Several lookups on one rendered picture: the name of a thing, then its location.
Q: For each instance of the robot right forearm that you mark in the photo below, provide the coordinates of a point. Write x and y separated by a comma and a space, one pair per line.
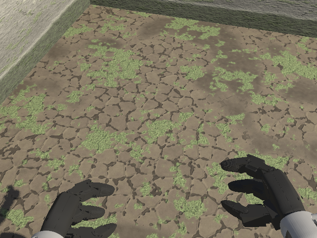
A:
298, 224

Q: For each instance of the right robot hand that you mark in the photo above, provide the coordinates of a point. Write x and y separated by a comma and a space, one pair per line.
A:
268, 184

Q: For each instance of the left robot hand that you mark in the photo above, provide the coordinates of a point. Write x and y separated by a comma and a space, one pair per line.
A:
68, 210

